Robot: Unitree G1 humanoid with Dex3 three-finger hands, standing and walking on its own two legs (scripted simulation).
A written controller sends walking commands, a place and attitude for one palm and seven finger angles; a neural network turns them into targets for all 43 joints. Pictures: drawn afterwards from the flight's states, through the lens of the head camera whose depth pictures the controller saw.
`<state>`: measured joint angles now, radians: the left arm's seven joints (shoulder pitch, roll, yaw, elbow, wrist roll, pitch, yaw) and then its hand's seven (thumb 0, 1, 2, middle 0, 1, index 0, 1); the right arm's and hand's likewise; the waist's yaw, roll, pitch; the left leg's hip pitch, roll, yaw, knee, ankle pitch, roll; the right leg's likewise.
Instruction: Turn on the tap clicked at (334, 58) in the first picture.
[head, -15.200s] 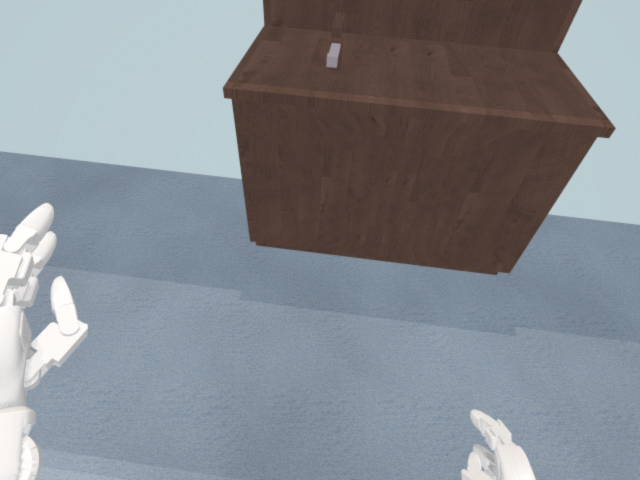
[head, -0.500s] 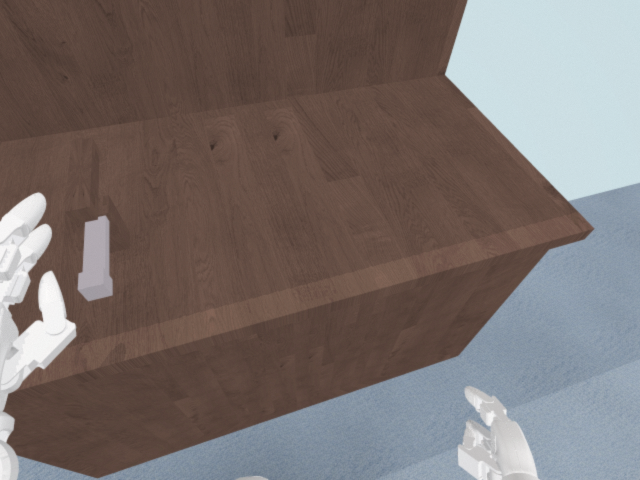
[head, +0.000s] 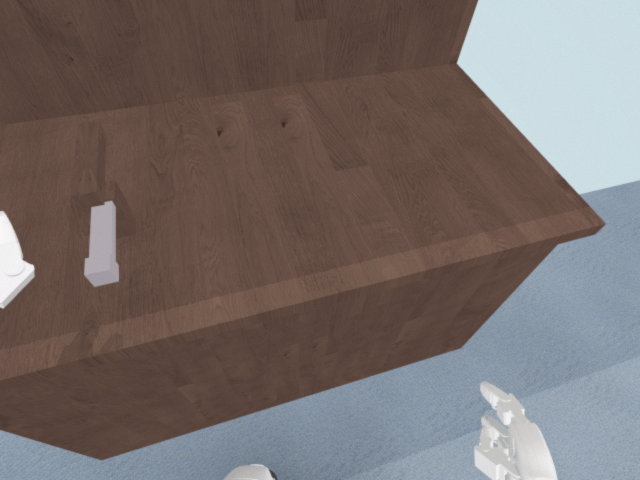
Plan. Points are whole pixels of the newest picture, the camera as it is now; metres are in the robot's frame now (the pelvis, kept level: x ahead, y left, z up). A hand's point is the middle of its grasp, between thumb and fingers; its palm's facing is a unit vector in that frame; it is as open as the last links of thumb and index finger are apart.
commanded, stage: come to a stop and stand still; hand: left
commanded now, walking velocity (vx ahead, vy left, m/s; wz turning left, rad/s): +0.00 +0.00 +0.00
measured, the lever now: (102, 270) +0.32 +0.31 +0.06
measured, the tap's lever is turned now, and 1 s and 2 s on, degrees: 0 0 0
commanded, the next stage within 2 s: look again from close up in 0.72 s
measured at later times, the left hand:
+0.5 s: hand out of the picture +0.22 +0.32 +0.16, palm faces +0.42 -0.85 -0.34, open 7.4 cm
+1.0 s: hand out of the picture +0.22 +0.31 +0.16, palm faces +0.42 -0.84 -0.35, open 7.4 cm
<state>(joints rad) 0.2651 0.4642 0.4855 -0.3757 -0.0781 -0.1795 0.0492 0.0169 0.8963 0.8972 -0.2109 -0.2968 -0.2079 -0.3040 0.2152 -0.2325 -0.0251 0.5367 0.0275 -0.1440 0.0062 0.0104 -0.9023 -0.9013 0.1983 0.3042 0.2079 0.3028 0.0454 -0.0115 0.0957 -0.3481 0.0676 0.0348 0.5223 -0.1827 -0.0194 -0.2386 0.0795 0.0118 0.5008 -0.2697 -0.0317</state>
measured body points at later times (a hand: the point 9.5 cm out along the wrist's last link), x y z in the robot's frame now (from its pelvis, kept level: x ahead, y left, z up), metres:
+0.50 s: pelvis +0.00 +0.07 +0.00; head +0.02 +0.10 +0.45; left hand +0.19 +0.37 +0.18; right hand +0.19 -0.12 -0.06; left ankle +0.06 +0.13 -0.73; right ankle -0.01 -0.09 -0.73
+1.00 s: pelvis +0.01 +0.06 +0.01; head +0.03 +0.08 +0.45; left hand +0.19 +0.36 +0.18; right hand +0.19 -0.17 -0.06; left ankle +0.06 +0.13 -0.73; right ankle -0.01 -0.09 -0.73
